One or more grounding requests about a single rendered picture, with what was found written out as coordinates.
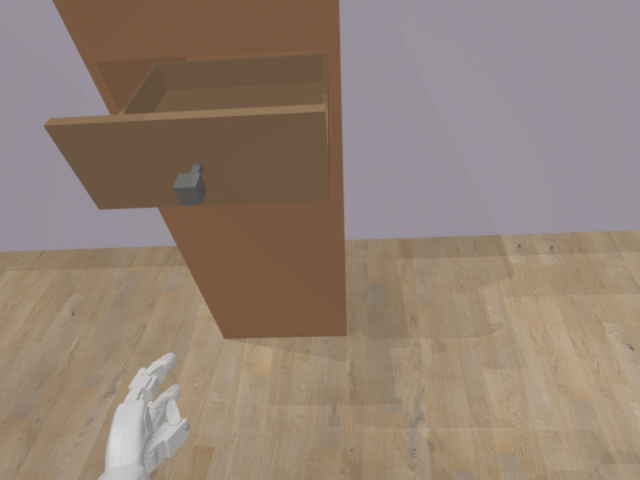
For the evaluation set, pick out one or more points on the robot left hand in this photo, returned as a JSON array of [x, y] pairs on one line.
[[139, 434]]

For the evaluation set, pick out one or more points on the cabinet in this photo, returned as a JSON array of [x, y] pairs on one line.
[[265, 270]]

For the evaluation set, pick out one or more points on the drawer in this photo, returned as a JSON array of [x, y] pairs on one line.
[[260, 127]]

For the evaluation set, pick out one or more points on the handle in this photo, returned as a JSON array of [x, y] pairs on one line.
[[189, 187]]

